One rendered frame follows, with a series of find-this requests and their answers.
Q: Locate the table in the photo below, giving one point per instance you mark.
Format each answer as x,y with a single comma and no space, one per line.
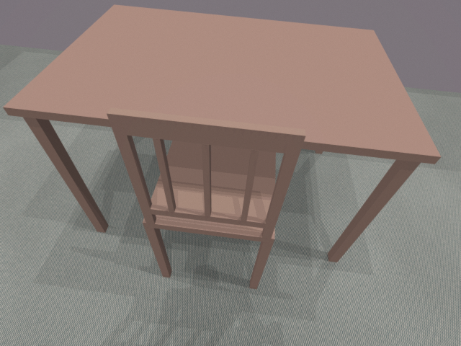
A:
337,83

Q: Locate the chair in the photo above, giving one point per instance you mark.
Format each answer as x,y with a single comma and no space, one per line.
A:
217,179

